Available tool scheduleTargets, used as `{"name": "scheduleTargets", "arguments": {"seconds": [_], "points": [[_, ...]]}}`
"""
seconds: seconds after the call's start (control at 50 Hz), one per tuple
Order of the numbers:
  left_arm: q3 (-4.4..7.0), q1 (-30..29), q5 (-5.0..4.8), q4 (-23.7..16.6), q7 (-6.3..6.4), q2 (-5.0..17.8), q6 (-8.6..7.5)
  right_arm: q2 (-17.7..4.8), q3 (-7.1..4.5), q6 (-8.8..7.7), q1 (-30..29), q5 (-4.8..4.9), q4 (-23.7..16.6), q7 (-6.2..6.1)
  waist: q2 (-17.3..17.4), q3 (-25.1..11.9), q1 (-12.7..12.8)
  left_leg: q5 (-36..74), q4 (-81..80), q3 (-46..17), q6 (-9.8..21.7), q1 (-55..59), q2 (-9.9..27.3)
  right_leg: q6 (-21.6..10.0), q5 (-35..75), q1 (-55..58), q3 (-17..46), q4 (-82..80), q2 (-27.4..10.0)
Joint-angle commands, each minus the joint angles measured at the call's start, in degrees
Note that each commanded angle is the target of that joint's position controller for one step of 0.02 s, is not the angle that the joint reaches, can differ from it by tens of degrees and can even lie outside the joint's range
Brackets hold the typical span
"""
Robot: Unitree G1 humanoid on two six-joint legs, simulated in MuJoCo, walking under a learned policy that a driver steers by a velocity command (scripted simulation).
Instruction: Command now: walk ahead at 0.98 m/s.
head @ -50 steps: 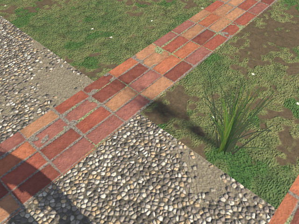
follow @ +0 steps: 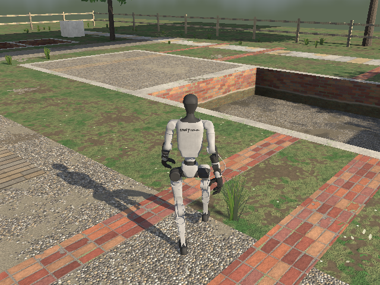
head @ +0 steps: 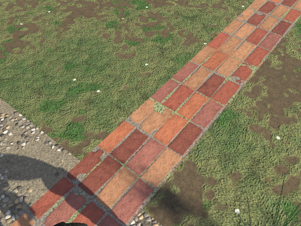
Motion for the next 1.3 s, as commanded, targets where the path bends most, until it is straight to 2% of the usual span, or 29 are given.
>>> {"name": "scheduleTargets", "arguments": {"seconds": [0.02,0.08,0.12,0.14,0.16,0.18,0.2,0.24,0.34,0.46,0.54,0.58,0.6,0.62,0.64,0.66,0.7,0.74,0.82,0.88,0.96,1.02,1.06,1.08,1.1,1.12,1.16,1.22,1.3], "points": [[-0.55,-7.37,-0.83,-4.62,-0.07,1.83,-0.57,-8.24,-0.71,-1.52,-0.69,0.30,-3.16,-0.78,2.50,9.34,1.83,39.34,-9.50,-3.92,2.61,-11.53,14.62,-1.43,5.72,12.94,-4.09,-10.40,3.94],[0.53,-3.80,-0.54,-4.08,1.10,5.26,-0.59,-11.64,-1.01,-0.38,0.12,-1.08,-2.50,-1.88,6.63,2.55,4.64,72.36,3.56,-2.20,0.91,2.73,16.67,-3.42,-4.56,18.24,-6.39,-13.23,10.56],[2.41,14.33,-0.65,0.94,2.60,9.25,-0.56,-14.23,-1.77,1.40,-2.08,-2.64,-2.35,-3.00,9.03,-7.36,13.41,77.32,27.18,-1.86,0.97,2.64,18.12,-5.45,-12.29,35.40,-4.09,-14.53,12.38],[3.67,25.26,0.21,4.05,3.61,11.74,-0.38,-13.71,-1.86,1.74,-4.85,-2.72,-3.18,-3.01,8.09,-11.90,18.52,65.38,43.77,-1.16,1.38,-7.08,16.31,-7.04,-16.88,49.30,-0.30,-14.62,8.18],[5.09,30.65,1.85,4.88,4.41,16.59,-0.19,-5.86,-0.33,1.24,-3.30,-1.71,-5.61,-1.88,-3.65,-17.57,15.87,24.09,66.91,-1.29,1.32,-26.71,9.05,-10.34,-32.67,64.74,19.55,-13.20,-7.21],[5.46,28.20,1.65,5.18,3.12,16.00,-0.17,-4.07,0.01,0.01,1.63,1.67,-6.81,-0.79,-14.49,-23.30,10.51,-8.52,81.02,-9.00,0.74,-44.68,1.04,-16.80,-41.98,73.44,51.57,-25.95,-16.01],[5.05,22.26,0.70,5.18,2.42,11.88,-0.49,-8.07,-0.55,-0.19,-6.84,1.05,-8.60,-1.49,-5.54,-12.97,9.90,-1.68,79.32,-10.37,2.50,-50.91,6.53,-13.84,-41.66,66.15,44.44,-29.58,-12.21],[3.57,17.75,0.76,6.22,2.05,5.53,-1.55,-6.81,-0.25,-0.06,-13.56,-0.09,-10.26,-0.98,4.45,-2.46,6.43,3.51,71.88,-9.85,2.38,-47.76,10.55,-10.72,-29.77,48.31,29.71,-32.62,-8.46],[2.46,20.56,-1.19,9.49,2.56,5.21,-3.70,-3.58,1.06,3.07,-20.35,-3.01,-14.62,1.66,0.85,6.34,1.55,7.31,59.69,-6.28,-1.69,-48.71,15.40,-7.71,-21.27,32.40,14.90,-40.72,-1.78],[2.56,26.46,-2.51,10.50,2.32,8.81,-5.15,-4.19,2.45,2.11,-36.21,-1.22,-20.35,2.71,0.05,9.27,5.48,30.78,28.38,1.97,-0.59,-36.00,11.42,-4.93,7.75,33.28,4.75,-47.65,0.53],[2.66,28.90,-0.90,11.56,3.51,12.32,-3.72,-8.71,1.01,2.14,-33.62,-1.90,-19.98,1.24,-4.48,1.98,3.13,20.57,23.20,4.55,2.17,-32.27,4.38,-2.87,44.74,53.63,1.90,-33.83,-2.41],[3.33,26.35,0.57,11.57,4.84,14.79,-1.81,-12.56,-0.97,2.33,-14.37,-1.77,-14.33,-0.35,-6.65,-8.21,-6.55,12.71,22.51,2.47,3.98,-13.89,2.39,-2.12,48.91,52.52,1.14,-9.58,-3.40],[3.21,24.39,0.94,10.77,5.03,13.61,-1.44,-15.51,-2.35,2.67,-3.06,-2.44,-11.17,-1.44,-5.85,-13.15,-11.36,6.00,24.65,-2.46,5.33,-0.36,7.62,-2.14,36.10,42.49,1.00,7.94,-1.23],[0.99,32.03,-0.86,8.35,3.63,2.38,-1.76,-21.51,-4.04,2.50,-0.88,-4.60,-10.88,-1.96,12.32,-21.22,-3.63,-3.81,24.46,-29.05,11.29,18.92,26.51,-0.73,-16.98,19.59,2.01,33.94,7.29],[1.35,31.91,-3.22,8.10,3.42,5.76,-2.97,-18.80,-4.25,2.81,-1.27,-3.00,-10.55,-0.62,13.70,-27.69,-4.22,-14.37,10.55,-53.34,14.59,23.12,30.18,-1.27,-32.75,8.22,9.40,44.05,12.19],[1.73,22.32,-2.93,5.47,3.98,8.03,-3.10,-15.69,-3.88,2.42,-8.11,-2.68,-10.41,-0.33,7.35,-14.10,-2.53,-11.81,7.89,-42.74,11.78,13.77,26.52,-2.24,-25.45,1.92,9.20,42.65,6.93],[1.27,16.40,-1.52,4.02,3.33,6.54,-2.90,-9.17,-2.40,1.43,-12.01,-2.65,-9.19,0.03,-0.92,-3.91,0.78,-0.37,5.61,-28.36,8.68,-4.14,22.14,-2.26,-20.90,5.64,9.07,34.89,3.27],[0.57,17.54,0.35,3.54,1.95,3.69,-0.89,-5.80,-1.12,0.82,-11.70,-1.99,-7.21,-0.41,1.08,-0.61,5.09,-0.51,2.01,-21.38,6.44,-15.08,18.55,-0.97,-20.94,10.69,9.14,30.02,1.16],[-0.09,8.11,0.02,-0.55,0.58,3.31,0.84,-7.62,-1.33,-1.12,-9.68,-0.96,-6.12,-0.02,2.57,7.13,5.04,12.02,-4.64,-7.37,2.71,-20.96,15.60,0.40,-12.40,4.82,6.64,19.30,0.34],[-0.59,2.58,-1.23,-2.16,-0.09,3.30,0.45,-6.92,-0.64,-1.86,-8.66,-0.40,-6.16,0.28,1.59,6.79,3.92,32.70,-4.74,4.16,-2.10,-20.75,10.53,-0.70,0.59,10.21,-0.29,5.97,3.99],[-1.14,-3.51,-0.75,-3.96,-0.41,4.05,-0.26,-10.02,-0.44,-2.12,-3.71,-0.20,-4.99,-1.46,3.64,6.78,2.71,57.60,-3.67,7.87,-4.65,-8.28,14.57,-3.82,6.84,13.99,-6.63,-7.38,7.73],[0.00,7.41,0.04,-1.33,-0.12,7.76,-0.11,-15.43,-1.48,0.14,-4.70,-1.36,-6.51,-4.23,8.49,-0.83,9.10,87.19,18.67,9.34,-6.84,-0.50,17.83,-5.98,-4.43,23.86,-8.93,-8.48,14.15],[3.05,31.24,-0.08,5.47,1.14,12.93,0.19,-17.10,-2.40,1.98,-11.24,-2.74,-8.35,-4.68,8.90,-10.15,20.66,76.40,50.83,7.45,-5.67,-9.60,18.33,-10.00,-8.15,46.99,-1.35,-11.58,12.70],[4.34,31.71,-0.92,6.52,2.33,14.97,0.89,-12.53,-1.70,1.50,-13.93,-3.34,-9.72,-3.21,0.40,-9.17,17.64,20.10,70.66,6.09,-4.19,-24.57,10.00,-11.21,-13.48,55.26,6.98,-8.24,6.89],[6.34,27.09,0.28,4.98,2.50,21.98,2.00,-7.28,-0.35,0.44,-10.32,-1.14,-15.86,-2.33,-16.14,-14.08,9.32,-13.18,90.76,-1.33,-7.76,-50.20,2.15,-23.73,-9.29,70.94,37.12,-13.08,-5.20],[6.61,25.60,-0.40,3.69,2.74,19.98,2.37,-9.20,0.46,-0.93,-14.67,-1.03,-18.53,-2.14,-6.01,-16.05,11.09,-8.18,89.35,-9.50,-6.02,-58.77,4.80,-25.20,-23.80,72.05,49.23,-26.01,-7.72],[5.19,21.21,-0.69,4.14,3.24,12.49,2.29,-10.47,0.42,-1.72,-18.92,-1.97,-18.95,-1.46,7.00,-1.78,5.82,-1.45,75.09,-9.63,-5.11,-54.68,10.05,-18.31,-24.92,51.47,40.54,-32.80,-4.33],[3.94,18.55,-1.61,3.17,3.65,10.30,0.19,-8.52,1.19,2.19,-18.95,-4.74,-20.08,-0.90,7.46,3.29,0.47,-4.00,64.65,-8.61,-8.47,-45.53,13.62,-15.75,-16.69,31.75,29.72,-34.03,2.67],[4.91,19.96,-1.69,1.95,3.14,13.30,-1.30,-7.12,2.44,3.05,-32.31,-3.31,-26.55,0.13,2.38,6.52,3.98,12.71,40.89,-3.98,-10.05,-37.60,12.80,-12.84,-5.75,20.96,23.69,-36.71,8.60]]}}
Keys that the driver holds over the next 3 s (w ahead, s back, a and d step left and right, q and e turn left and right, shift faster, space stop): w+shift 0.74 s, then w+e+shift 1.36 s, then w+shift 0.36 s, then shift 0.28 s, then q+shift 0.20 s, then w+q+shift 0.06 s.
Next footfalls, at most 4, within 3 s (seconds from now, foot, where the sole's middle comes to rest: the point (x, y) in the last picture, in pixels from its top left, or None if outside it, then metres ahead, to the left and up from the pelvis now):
0.14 right None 0.35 -0.08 -0.77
0.60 left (128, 162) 0.81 0.09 -0.77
1.06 right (150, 97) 1.25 -0.05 -0.77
1.48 left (143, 50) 1.71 -0.03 -0.77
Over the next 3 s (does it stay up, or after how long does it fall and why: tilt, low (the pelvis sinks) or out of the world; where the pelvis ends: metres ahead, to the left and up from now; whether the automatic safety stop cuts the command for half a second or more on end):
stays up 2.10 -1.04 0.00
